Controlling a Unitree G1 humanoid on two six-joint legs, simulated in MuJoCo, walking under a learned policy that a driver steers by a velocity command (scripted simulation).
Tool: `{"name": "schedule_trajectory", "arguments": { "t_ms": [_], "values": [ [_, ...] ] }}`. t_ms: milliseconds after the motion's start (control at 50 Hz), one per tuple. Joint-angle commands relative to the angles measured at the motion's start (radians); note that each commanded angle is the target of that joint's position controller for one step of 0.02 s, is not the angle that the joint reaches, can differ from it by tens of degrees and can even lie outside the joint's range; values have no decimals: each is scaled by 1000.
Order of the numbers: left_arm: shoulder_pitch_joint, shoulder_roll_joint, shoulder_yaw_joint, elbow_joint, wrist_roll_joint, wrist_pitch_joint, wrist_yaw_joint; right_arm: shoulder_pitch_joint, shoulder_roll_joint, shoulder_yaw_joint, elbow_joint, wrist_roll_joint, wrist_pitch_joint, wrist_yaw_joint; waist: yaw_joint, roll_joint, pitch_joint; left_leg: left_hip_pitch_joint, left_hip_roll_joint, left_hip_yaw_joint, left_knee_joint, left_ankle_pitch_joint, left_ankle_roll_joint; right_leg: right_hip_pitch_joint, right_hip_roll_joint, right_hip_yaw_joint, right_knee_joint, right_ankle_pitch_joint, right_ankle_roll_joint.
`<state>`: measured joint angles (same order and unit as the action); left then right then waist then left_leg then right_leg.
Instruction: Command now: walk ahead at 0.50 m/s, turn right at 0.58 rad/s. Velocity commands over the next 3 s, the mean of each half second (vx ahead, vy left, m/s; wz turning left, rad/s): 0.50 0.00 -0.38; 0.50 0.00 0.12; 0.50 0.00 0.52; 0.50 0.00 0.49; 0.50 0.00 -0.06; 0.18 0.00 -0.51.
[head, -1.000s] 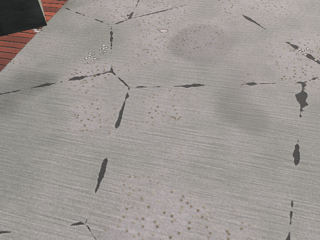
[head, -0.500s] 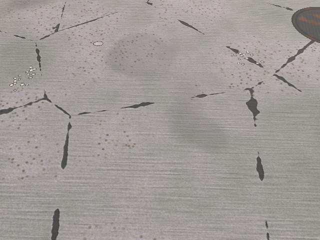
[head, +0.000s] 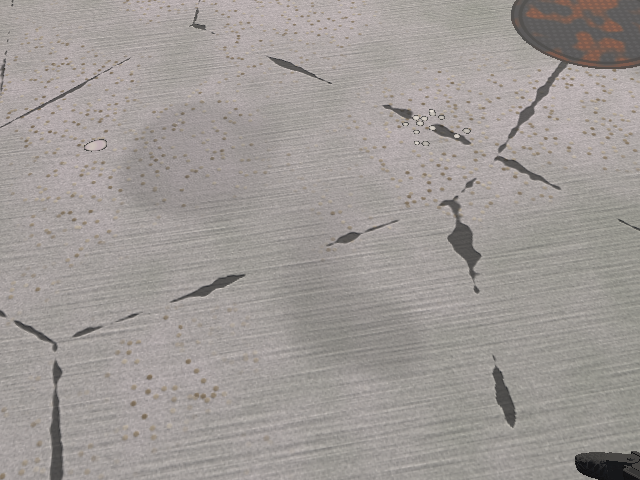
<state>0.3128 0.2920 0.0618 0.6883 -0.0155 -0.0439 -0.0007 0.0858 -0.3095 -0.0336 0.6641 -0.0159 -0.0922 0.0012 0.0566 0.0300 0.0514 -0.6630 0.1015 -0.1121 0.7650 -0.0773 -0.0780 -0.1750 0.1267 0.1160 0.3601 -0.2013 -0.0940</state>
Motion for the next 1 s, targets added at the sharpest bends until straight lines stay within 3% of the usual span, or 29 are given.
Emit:
{"name": "schedule_trajectory", "arguments": {
  "t_ms": [20,100,140,160,180,200,220,240,260,300,320,380,440,500,560,600,620,640,660,680,700,720,740,760,780,820,860,940,1000],
  "values": [
    [6,180,51,-52,-7,-6,13,-77,-51,-8,-70,14,-14,8,14,-99,-53,211,-90,68,-160,166,-11,-138,-188,157,-92,128,-130],
    [23,164,48,-39,-12,3,16,-74,-111,-36,-76,27,-29,19,-9,-143,-64,245,-95,16,-254,52,33,-13,-244,294,27,40,-100],
    [6,132,40,-43,-7,6,15,47,-135,-57,-47,26,-37,14,-80,-158,-97,410,-91,39,-308,8,82,-26,-214,296,135,62,-60],
    [15,68,16,-51,3,2,11,173,-173,-71,-34,7,-43,7,-135,-98,-205,612,22,-52,-299,-30,141,-85,-162,226,348,25,-23],
    [142,0,-6,-69,-14,-7,10,288,-262,-93,-5,-15,-34,5,-109,173,-351,957,249,-461,-366,-247,301,-395,-20,74,690,-248,56],
    [167,62,-2,-61,-28,-12,13,330,-217,-90,21,10,-26,19,-118,269,-343,985,316,-736,-471,-525,345,-573,-55,64,874,-389,76],
    [88,136,17,-54,-29,-9,14,282,-144,-70,10,19,-22,18,-139,151,-208,879,276,-631,-496,-579,309,-624,-97,80,942,-301,80],
    [5,147,19,-69,-15,-6,15,234,-115,-59,5,14,-15,16,-135,77,-126,771,232,-484,-493,-465,280,-614,-128,38,943,-233,82],
    [-52,136,19,-86,0,-10,14,199,-94,-51,9,7,-10,16,-124,46,-65,670,189,-380,-507,-339,276,-600,-151,28,892,-183,80],
    [-55,100,15,-89,-1,-12,5,174,-65,-39,21,1,-13,13,-83,81,-37,566,132,-255,-547,-179,269,-519,-193,13,800,-127,76],
    [-46,81,11,-84,-2,-11,1,177,-61,-38,30,7,-15,13,-75,89,-43,552,120,-217,-562,-127,277,-499,-199,-5,761,-122,79],
    [-109,43,-8,-101,10,-14,-4,198,-104,-49,58,22,-18,11,-82,66,-29,538,125,-135,-605,-3,307,-502,-218,-46,592,-55,94],
    [-196,22,-23,-114,9,-27,-15,216,-137,-55,79,30,-8,10,-111,53,-23,529,103,-45,-617,54,291,-442,-212,-76,390,98,99],
    [-280,32,-22,-130,-1,-33,-26,268,-155,-56,110,39,2,11,-141,54,-12,540,105,-9,-609,66,273,-375,-185,-102,265,186,101],
    [-331,50,-16,-153,-7,-38,-36,302,-168,-58,137,46,16,9,-140,59,5,608,145,-19,-579,89,254,-359,-173,-101,194,151,71],
    [-288,74,-4,-145,-4,-41,-39,294,-184,-62,146,48,28,5,-94,63,-18,638,151,-5,-509,219,231,-263,-150,-122,143,115,40],
    [-200,101,13,-118,3,-40,-34,286,-179,-59,147,49,32,2,-42,50,-73,624,119,36,-398,362,209,-121,-127,-144,109,118,16],
    [-57,147,37,-78,8,-36,-25,289,-152,-47,143,41,32,0,24,28,-169,546,69,82,-212,389,179,96,-146,-124,114,124,-15],
    [106,230,56,-57,25,-28,-12,299,-79,-20,104,14,23,-2,71,-125,-321,290,-10,139,134,93,124,406,-377,171,124,99,-103],
    [131,266,60,-44,18,-24,-18,377,-21,-1,95,22,4,-1,29,-338,-401,11,-140,77,385,-494,91,557,-520,570,-12,-93,-220],
    [100,174,36,-46,8,-26,-20,313,-124,-27,99,46,-5,5,52,-219,-299,-101,-83,0,485,-481,98,486,-498,531,-49,-200,-189],
    [43,143,24,-48,5,-30,-19,244,-144,-34,82,61,-10,10,37,-178,-180,-125,-43,16,475,-385,109,365,-466,382,-67,-142,-156],
    [-15,120,17,-50,13,-34,-22,214,-128,-33,84,52,-8,7,8,-114,-129,-89,-8,30,435,-301,105,256,-423,285,-93,-56,-135],
    [-55,94,11,-48,20,-40,-25,206,-118,-37,86,41,0,7,-18,-112,-86,-56,15,26,392,-245,97,173,-392,210,-126,30,-126],
    [-79,81,9,-44,27,-47,-26,229,-101,-36,94,42,13,8,-46,-132,-79,1,30,17,377,-205,90,112,-373,152,-157,82,-119],
    [-90,80,13,-22,27,-67,-25,247,-64,-32,103,44,35,7,-69,-123,-64,32,27,10,358,-159,72,50,-365,63,-201,179,-124],
    [-83,93,20,2,33,-76,-18,207,-55,-34,87,42,45,3,-68,-97,-34,-13,21,-12,301,-83,58,40,-365,-8,-225,247,-122],
    [-75,111,24,34,30,-74,-4,114,-35,-28,58,36,38,18,-43,-80,-5,-13,2,12,71,132,60,61,-335,-148,-244,301,-88],
    [-26,137,30,67,23,-65,5,5,-13,-15,15,34,34,36,4,-58,31,-4,-7,69,-59,194,78,107,-353,-204,-252,310,-74]
  ]
}}
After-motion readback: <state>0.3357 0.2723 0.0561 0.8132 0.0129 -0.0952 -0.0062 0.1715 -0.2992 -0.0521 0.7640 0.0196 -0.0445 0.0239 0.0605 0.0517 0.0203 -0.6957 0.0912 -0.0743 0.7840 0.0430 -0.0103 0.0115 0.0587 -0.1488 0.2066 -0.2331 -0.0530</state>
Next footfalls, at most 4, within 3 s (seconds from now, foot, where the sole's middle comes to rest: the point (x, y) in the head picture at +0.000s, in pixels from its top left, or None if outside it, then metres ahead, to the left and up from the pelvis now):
0.16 left None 0.28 0.16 -0.78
0.64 right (434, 468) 0.48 -0.15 -0.78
1.18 left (343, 324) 0.81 0.05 -0.78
1.66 right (406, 225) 1.11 -0.11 -0.78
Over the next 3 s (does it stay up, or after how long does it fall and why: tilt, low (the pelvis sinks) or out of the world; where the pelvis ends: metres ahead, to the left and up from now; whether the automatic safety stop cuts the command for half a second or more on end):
stays up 1.46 0.21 -0.01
